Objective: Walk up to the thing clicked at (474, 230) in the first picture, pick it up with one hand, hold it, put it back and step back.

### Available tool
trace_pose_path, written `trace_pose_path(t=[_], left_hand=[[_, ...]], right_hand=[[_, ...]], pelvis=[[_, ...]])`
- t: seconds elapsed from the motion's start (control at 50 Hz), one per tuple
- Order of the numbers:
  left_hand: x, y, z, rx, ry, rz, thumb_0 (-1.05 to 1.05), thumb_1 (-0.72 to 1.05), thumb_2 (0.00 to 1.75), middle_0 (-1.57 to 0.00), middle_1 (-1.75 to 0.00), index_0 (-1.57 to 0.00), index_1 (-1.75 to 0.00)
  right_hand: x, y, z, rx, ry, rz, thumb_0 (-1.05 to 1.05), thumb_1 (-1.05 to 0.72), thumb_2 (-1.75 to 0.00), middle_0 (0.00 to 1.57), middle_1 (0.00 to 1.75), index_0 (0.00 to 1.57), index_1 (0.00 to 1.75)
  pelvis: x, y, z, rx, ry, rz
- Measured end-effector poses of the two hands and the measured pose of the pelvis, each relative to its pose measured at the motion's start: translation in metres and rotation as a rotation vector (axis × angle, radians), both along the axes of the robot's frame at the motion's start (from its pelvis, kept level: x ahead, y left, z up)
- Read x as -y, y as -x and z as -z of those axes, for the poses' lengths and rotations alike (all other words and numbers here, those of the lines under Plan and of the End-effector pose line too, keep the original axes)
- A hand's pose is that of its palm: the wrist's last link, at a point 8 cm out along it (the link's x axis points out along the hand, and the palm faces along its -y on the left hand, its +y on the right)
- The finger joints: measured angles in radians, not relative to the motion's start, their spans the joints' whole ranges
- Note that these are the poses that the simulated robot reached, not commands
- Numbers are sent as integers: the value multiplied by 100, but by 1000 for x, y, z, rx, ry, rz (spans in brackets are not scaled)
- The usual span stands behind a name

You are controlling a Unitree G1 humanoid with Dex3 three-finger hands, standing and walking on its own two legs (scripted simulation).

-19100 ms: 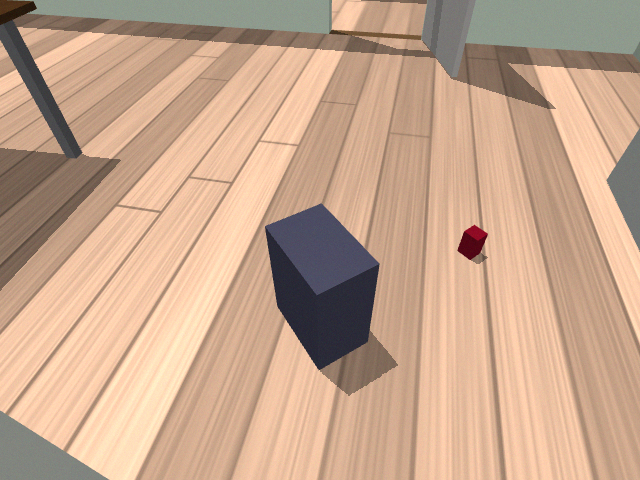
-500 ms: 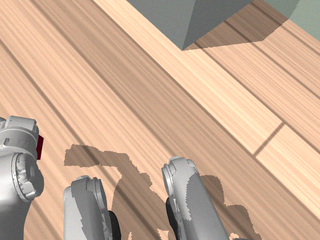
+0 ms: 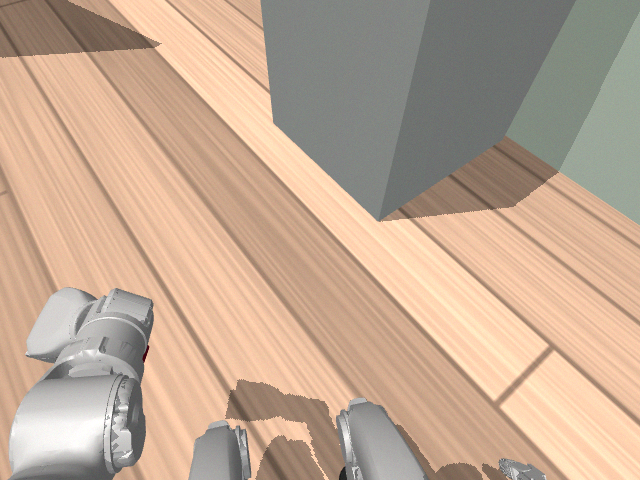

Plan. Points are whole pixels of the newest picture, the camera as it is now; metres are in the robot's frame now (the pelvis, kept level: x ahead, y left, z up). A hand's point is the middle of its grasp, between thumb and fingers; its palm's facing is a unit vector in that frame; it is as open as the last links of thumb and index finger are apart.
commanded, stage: lift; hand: left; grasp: from above
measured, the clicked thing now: (106, 351) +0.38 +0.27 -0.11
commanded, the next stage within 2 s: hold in 0.64 s
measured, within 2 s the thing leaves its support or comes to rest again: neither
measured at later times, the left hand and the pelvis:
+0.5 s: hand (59, 307) +0.37 +0.25 +0.06, palm faces -0.12 -0.45 -0.89, open 10.3 cm; pelvis +0.03 +0.01 +0.11, yaw +1 degrees
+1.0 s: hand (38, 272) +0.39 +0.25 +0.11, palm faces -0.12 -0.43 -0.89, open 10.3 cm; pelvis +0.07 +0.01 +0.15, yaw +1 degrees
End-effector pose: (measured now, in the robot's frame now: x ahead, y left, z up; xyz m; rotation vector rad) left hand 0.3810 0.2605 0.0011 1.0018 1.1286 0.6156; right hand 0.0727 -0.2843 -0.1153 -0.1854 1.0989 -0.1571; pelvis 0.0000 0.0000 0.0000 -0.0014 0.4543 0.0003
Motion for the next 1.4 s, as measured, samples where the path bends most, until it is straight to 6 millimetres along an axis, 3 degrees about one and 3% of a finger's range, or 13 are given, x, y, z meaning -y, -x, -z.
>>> trace_pose_path(t=[0.12,0.22,0.48,0.74,0.92,1.06,1.3,1.4], left_hand=[[7,-1,-56,1,-35,-1,1,-8,82,-55,-79,-51,-79],[11,1,-88,-18,-19,-41,1,-7,79,-55,-78,-51,-79],[8,6,-114,-63,-10,-20,0,-2,70,-55,-77,-52,-76],[2,-7,-166,-44,-34,-18,0,-2,70,-56,-77,-53,-75],[7,-10,-167,-69,-14,-36,-1,-2,66,-59,-74,-56,-72],[11,-13,-163,-37,-11,-26,-1,0,61,-61,-71,-58,-70],[21,-21,-198,-1,-23,-45,-1,2,58,-63,-66,-59,-66],[25,-20,-203,-4,-17,-55,-1,1,58,-64,-65,-60,-65]], right_hand=[[-1,-11,-39,35,-11,18,0,-90,-90,20,30,20,30],[-8,-19,-59,47,-32,13,0,-90,-90,20,30,20,30],[-34,-27,-95,15,-92,-16,0,-90,-90,20,30,20,30],[-32,-54,-135,48,-69,-28,1,-90,-90,20,30,20,30],[-35,-82,-146,72,-75,-71,0,-90,-90,20,30,20,30],[-39,-92,-149,59,-88,-89,0,-91,-90,20,30,20,30],[-35,-105,-157,84,-101,-81,1,-91,-90,20,30,20,30],[-32,-109,-160,102,-104,-86,1,-91,-90,20,30,20,30]], pelvis=[[4,-10,-41,56,-3,-4],[5,-19,-65,91,-3,-9],[-5,-31,-109,155,2,-13],[-13,-52,-142,222,3,-15],[-14,-63,-150,228,-1,-15],[-13,-69,-153,231,-5,-14],[-9,-76,-162,270,-11,-13],[-6,-75,-164,270,-15,-13]])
